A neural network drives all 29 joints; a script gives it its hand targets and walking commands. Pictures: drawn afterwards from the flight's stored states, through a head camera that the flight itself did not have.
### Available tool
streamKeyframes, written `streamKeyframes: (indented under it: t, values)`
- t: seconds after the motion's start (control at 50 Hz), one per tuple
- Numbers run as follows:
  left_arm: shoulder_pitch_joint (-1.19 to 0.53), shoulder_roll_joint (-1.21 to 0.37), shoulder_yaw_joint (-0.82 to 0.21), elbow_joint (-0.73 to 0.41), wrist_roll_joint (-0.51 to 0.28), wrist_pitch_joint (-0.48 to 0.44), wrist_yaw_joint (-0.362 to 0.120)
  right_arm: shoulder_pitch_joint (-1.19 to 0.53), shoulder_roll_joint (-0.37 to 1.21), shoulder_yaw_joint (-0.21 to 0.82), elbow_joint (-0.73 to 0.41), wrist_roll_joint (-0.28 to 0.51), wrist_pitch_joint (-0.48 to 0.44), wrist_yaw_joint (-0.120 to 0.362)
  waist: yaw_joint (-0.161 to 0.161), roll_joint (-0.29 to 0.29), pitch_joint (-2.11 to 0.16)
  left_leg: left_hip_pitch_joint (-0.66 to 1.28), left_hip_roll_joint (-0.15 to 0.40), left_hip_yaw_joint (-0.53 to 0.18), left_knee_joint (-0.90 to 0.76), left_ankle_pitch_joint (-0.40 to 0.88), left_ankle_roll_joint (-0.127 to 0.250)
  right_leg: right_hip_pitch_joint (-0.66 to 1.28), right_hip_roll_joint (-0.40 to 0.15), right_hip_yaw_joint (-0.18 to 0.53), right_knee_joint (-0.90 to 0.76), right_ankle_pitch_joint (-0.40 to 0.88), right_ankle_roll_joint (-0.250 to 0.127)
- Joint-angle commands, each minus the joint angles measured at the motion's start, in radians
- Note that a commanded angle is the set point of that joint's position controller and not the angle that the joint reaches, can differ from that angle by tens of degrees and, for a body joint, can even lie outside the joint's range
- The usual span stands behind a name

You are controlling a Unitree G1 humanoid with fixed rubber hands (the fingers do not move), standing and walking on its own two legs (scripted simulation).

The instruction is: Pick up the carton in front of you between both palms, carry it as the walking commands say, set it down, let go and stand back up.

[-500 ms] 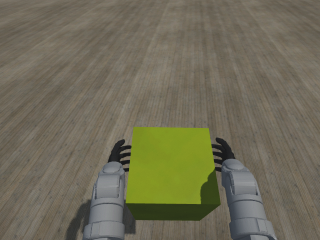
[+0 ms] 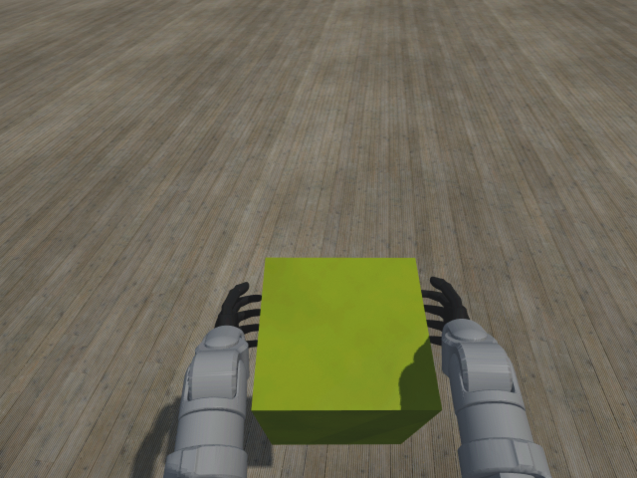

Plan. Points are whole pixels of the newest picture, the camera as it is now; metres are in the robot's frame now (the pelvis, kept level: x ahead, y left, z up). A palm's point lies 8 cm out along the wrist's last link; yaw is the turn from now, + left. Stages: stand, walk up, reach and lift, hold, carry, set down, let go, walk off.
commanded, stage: carry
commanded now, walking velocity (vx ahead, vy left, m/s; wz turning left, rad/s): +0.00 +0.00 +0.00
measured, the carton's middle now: (338, 358) +0.31 +0.00 -0.05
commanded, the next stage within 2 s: hold in 0.04 s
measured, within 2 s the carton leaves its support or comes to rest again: neither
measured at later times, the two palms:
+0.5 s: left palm (217, 360) +0.26 +0.16 +0.05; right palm (444, 319) +0.31 -0.14 +0.05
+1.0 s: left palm (242, 341) +0.31 +0.14 +0.01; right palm (442, 312) +0.35 -0.15 +0.01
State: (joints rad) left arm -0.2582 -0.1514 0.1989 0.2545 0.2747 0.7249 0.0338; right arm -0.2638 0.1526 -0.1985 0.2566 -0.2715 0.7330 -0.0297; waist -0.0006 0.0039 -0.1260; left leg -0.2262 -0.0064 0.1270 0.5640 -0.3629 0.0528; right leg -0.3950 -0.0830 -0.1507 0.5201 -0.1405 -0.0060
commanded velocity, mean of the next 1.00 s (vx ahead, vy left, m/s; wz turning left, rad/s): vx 0.00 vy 0.00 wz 0.00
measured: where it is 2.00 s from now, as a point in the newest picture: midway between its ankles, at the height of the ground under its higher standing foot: outside the picture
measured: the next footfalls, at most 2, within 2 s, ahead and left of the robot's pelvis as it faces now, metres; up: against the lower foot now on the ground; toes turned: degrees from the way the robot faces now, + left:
none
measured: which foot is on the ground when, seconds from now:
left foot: down 0.00-1.00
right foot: down 0.00-1.00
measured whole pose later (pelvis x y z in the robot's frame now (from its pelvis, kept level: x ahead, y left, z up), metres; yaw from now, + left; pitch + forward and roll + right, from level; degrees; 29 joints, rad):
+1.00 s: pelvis -0.01 -0.06 -0.01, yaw +11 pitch +0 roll +0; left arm -0.60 -0.19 0.55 0.64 0.51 0.46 -0.03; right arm -0.57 0.25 -0.54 0.51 -0.47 0.51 -0.03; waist -0.05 0.05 0.07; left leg -0.31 -0.04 -0.13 0.65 -0.34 -0.01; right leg -0.40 0.05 0.00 0.58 -0.19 -0.03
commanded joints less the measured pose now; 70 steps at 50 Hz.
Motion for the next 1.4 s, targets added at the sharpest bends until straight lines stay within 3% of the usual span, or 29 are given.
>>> streamKeyframes:
  t: [0.0, 0.02, 0.04, 0.06, 0.08, 0.1, 0.12, 0.16, 0.24, 0.38, 0.66, 0.74, 0.84, 0.92, 0.98, 1.04, 1.14, 1.24, 1.3, 1.38]
  values:
    - [-0.466, -0.946, -0.523, -0.054, -0.267, -0.038, -0.254, -0.462, 0.935, 0.523, -0.052, 0.263, -0.046, 0.252, 0.000, 0.003, -0.211, -0.045, 0.147, -0.131, -0.128, 0.221, -0.006, 0.189, -0.084, 0.108, -0.033, 0.112, -0.015]
    - [-0.466, -0.946, -0.525, -0.056, -0.268, -0.038, -0.254, -0.461, 0.935, 0.524, -0.053, 0.263, -0.046, 0.252, 0.000, 0.003, -0.212, -0.044, 0.147, -0.131, -0.128, 0.222, -0.006, 0.189, -0.084, 0.108, -0.033, 0.113, -0.015]
    - [-0.441, -0.997, -0.497, -0.008, -0.270, -0.057, -0.262, -0.399, 0.963, 0.515, -0.088, 0.265, -0.047, 0.260, -0.009, 0.149, -0.076, -0.152, 0.030, -0.304, -0.243, 0.412, -0.014, 0.545, 0.196, 0.187, -0.007, 0.205, -0.028]
    - [-0.433, -0.974, -0.490, -0.009, -0.232, -0.081, -0.252, -0.433, 0.933, 0.527, -0.132, 0.262, -0.061, 0.262, 0.011, 0.144, -0.089, -0.154, 0.025, -0.310, -0.232, 0.454, -0.014, 0.558, 0.171, 0.223, -0.024, 0.249, -0.025]
    - [-0.399, -0.958, -0.466, -0.009, -0.218, -0.090, -0.244, -0.442, 0.936, 0.541, -0.138, 0.264, -0.059, 0.263, 0.015, 0.070, -0.102, -0.023, 0.005, -0.300, -0.207, 0.549, -0.018, 0.478, 0.162, 0.234, -0.060, 0.267, -0.020]
    - [-0.400, -0.949, -0.459, -0.021, -0.212, -0.092, -0.236, -0.442, 0.928, 0.547, -0.130, 0.266, -0.061, 0.266, 0.025, 0.077, -0.118, 0.059, -0.013, -0.284, -0.204, 0.528, -0.022, 0.441, 0.163, 0.235, -0.075, 0.252, -0.012]
    - [-0.414, -0.945, -0.458, -0.023, -0.220, -0.096, -0.234, -0.432, 0.938, 0.558, -0.112, 0.266, -0.062, 0.264, 0.027, 0.046, -0.125, 0.066, -0.017, -0.281, -0.207, 0.523, -0.024, 0.454, 0.174, 0.228, -0.080, 0.241, -0.006]
    - [-0.437, -0.940, -0.478, -0.022, -0.233, -0.100, -0.234, -0.407, 0.925, 0.545, -0.105, 0.255, -0.068, 0.261, 0.003, 0.058, -0.117, 0.082, -0.028, -0.270, -0.225, 0.429, -0.025, 0.445, 0.180, 0.222, -0.090, 0.198, -0.004]
    - [-0.508, -0.955, -0.515, -0.028, -0.272, -0.100, -0.258, -0.392, 0.943, 0.523, -0.068, 0.227, -0.072, 0.248, -0.040, 0.028, -0.097, 0.020, -0.027, -0.272, -0.245, 0.329, -0.034, 0.499, 0.182, 0.213, -0.099, 0.161, -0.006]
    - [-0.540, -0.954, -0.488, 0.008, -0.259, -0.100, -0.273, -0.428, 0.967, 0.504, -0.010, 0.218, -0.066, 0.260, -0.027, 0.016, -0.061, -0.076, -0.036, -0.267, -0.267, 0.176, -0.023, 0.567, 0.167, 0.212, -0.112, 0.109, -0.003]
    - [-0.584, -0.943, -0.412, 0.067, -0.218, -0.108, -0.295, -0.511, 1.001, 0.492, 0.035, 0.232, -0.060, 0.279, 0.011, -0.025, -0.082, -0.128, -0.069, -0.233, -0.255, 0.081, 0.000, 0.623, 0.113, 0.267, -0.154, 0.007, 0.017]
    - [-0.698, -0.915, -0.330, 0.173, -0.169, -0.141, -0.317, -0.601, 1.016, 0.397, 0.136, 0.194, -0.080, 0.273, 0.002, -0.039, -0.044, -0.164, -0.071, -0.220, -0.217, 0.010, 0.006, 0.579, 0.104, 0.284, -0.164, -0.138, 0.019]
    - [-0.837, -0.831, -0.127, 0.362, -0.031, -0.210, -0.314, -0.712, 0.943, 0.163, 0.318, 0.077, -0.136, 0.245, -0.029, -0.031, 0.014, -0.263, -0.071, -0.219, -0.120, -0.037, 0.012, 0.477, 0.104, 0.297, -0.119, -0.245, 0.009]
    - [-0.821, -0.719, 0.037, 0.457, 0.088, -0.274, -0.272, -0.717, 0.797, -0.007, 0.375, -0.035, -0.204, 0.203, -0.047, -0.006, 0.027, -0.374, -0.082, -0.220, -0.058, -0.002, 0.010, 0.368, 0.121, 0.272, -0.031, -0.138, 0.008]
    - [-0.773, -0.646, 0.078, 0.477, 0.120, -0.346, -0.247, -0.679, 0.710, -0.050, 0.378, -0.079, -0.288, 0.186, -0.056, 0.003, -0.026, -0.461, -0.097, -0.212, -0.011, 0.055, -0.003, 0.282, 0.144, 0.242, 0.059, 0.029, 0.010]
    - [-0.765, -0.652, 0.026, 0.469, 0.095, -0.447, -0.235, -0.684, 0.714, -0.001, 0.367, -0.071, -0.396, 0.183, -0.053, 0.003, -0.145, -0.552, -0.119, -0.202, 0.052, 0.110, -0.018, 0.220, 0.164, 0.233, 0.148, 0.160, 0.009]
    - [-0.863, -0.753, -0.190, 0.416, -0.010, -0.601, -0.219, -0.791, 0.826, 0.185, 0.344, 0.005, -0.555, 0.194, -0.056, 0.019, -0.469, -0.679, -0.140, -0.196, 0.183, 0.200, -0.050, 0.143, 0.171, 0.217, 0.324, 0.319, 0.008]
    - [-0.974, -0.828, -0.426, 0.303, -0.140, -0.635, -0.198, -0.881, 0.861, 0.355, 0.246, 0.086, -0.591, 0.207, -0.094, 0.034, -0.912, -0.749, -0.155, -0.188, 0.339, 0.315, -0.082, 0.079, 0.189, 0.195, 0.502, 0.447, 0.012]
    - [-0.993, -0.853, -0.477, 0.293, -0.172, -0.601, -0.196, -0.880, 0.860, 0.378, 0.231, 0.097, -0.561, 0.227, -0.116, 0.049, -0.979, -0.765, -0.154, -0.195, 0.398, 0.329, -0.093, -0.081, 0.199, 0.172, 0.548, 0.378, 0.020]
    - [-1.012, -0.876, -0.434, 0.363, -0.157, -0.538, -0.215, -0.893, 0.863, 0.324, 0.290, 0.079, -0.499, 0.267, -0.127, 0.075, -0.883, -0.841, -0.147, -0.193, 0.440, 0.208, -0.094, -0.325, 0.203, 0.143, 0.580, 0.184, 0.021]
